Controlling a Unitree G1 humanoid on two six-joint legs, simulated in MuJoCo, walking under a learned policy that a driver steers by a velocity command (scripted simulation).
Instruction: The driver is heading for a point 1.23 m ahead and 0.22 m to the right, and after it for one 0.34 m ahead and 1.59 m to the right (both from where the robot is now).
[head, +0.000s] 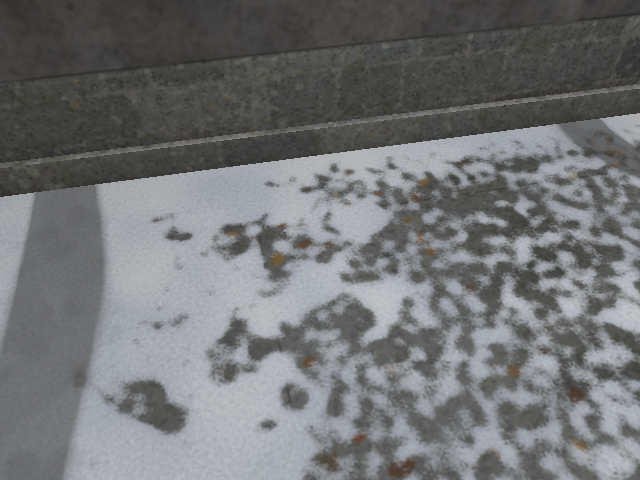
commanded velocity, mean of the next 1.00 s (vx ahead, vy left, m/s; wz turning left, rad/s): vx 0.50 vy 0.00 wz -0.37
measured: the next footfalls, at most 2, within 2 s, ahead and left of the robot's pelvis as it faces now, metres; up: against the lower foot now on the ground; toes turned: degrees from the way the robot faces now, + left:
right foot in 0.48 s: +0.43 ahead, -0.16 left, -0.17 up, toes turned -19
left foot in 0.86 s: +0.74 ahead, +0.01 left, -0.17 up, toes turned -19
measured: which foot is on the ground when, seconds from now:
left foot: down 0.00-0.48, up 0.50-0.84, down 0.86-1.00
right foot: up 0.00-0.46, down 0.48-0.88, up 0.90-1.00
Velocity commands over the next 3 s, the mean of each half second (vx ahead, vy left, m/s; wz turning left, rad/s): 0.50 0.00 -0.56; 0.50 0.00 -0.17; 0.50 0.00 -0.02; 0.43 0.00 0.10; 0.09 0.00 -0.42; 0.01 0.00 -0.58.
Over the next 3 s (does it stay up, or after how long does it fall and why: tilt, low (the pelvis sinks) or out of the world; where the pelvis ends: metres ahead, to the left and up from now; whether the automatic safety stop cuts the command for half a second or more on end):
stays up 1.16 -0.27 -0.16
